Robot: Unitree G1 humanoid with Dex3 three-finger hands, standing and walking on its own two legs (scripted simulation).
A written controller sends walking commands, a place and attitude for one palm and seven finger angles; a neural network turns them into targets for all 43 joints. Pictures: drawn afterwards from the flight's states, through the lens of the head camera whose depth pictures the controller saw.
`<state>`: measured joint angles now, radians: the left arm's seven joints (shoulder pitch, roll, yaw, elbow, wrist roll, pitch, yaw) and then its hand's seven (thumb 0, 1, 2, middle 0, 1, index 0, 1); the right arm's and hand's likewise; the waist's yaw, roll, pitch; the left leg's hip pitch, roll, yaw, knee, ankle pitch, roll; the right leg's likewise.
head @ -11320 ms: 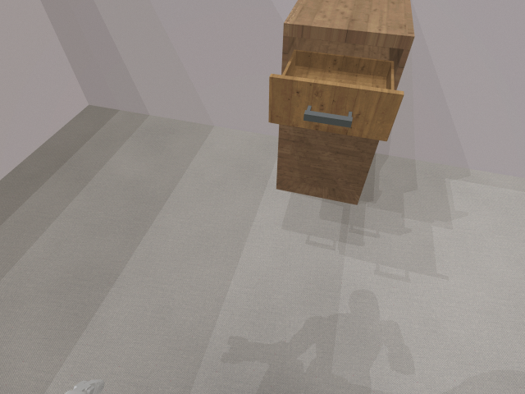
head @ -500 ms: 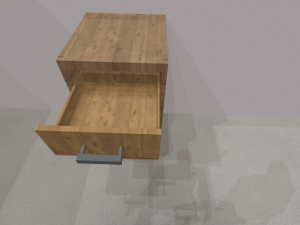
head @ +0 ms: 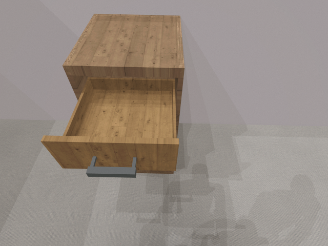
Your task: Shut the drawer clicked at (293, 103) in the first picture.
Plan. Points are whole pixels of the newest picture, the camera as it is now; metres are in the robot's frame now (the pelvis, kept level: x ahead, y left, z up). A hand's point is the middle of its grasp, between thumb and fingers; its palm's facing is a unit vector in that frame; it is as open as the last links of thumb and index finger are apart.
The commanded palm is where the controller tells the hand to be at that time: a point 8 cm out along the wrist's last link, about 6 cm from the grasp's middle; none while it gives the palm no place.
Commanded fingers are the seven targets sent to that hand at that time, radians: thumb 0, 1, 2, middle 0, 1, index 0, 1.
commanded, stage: look again from close up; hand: left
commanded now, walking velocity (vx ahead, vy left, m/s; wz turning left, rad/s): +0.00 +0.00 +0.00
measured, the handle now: (113, 165) +0.34 +0.17 -0.06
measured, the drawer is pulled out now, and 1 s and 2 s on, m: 0.29 0.29 0.29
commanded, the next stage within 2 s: raise the hand and make a fist in 0.52 s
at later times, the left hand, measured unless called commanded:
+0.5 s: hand out of the picture +0.04 +0.17 -0.16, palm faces +0.03 -0.97 -0.23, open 7.3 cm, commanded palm none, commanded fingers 0.00 0.90 0.90 -0.20 -0.30 -0.20 -0.30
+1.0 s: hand (107, 235) +0.15 +0.14 -0.03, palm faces +0.01 -1.00 +0.01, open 6.2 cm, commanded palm +0.12 +0.20 -0.04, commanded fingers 0.00 0.90 0.90 -0.60 -0.73 -0.60 -0.73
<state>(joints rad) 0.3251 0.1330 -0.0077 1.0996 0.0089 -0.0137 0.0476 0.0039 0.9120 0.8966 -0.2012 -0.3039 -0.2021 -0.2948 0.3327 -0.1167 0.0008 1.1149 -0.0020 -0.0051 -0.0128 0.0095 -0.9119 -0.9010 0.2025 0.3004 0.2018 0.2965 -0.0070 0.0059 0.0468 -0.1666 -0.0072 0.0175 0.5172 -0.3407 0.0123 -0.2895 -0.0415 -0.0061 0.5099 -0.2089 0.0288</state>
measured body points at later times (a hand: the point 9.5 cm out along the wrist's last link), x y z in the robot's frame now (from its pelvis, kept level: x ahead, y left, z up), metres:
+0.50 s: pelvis +0.02 -0.01 +0.00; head +0.02 -0.03 +0.45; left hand +0.03 +0.22 -0.15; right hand +0.02 -0.23 -0.17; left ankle -0.04 +0.11 -0.73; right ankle +0.04 -0.14 -0.73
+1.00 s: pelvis -0.02 -0.03 -0.07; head +0.01 -0.03 +0.38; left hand +0.15 +0.19 -0.03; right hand +0.23 -0.29 -0.08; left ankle -0.04 +0.11 -0.73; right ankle +0.04 -0.14 -0.73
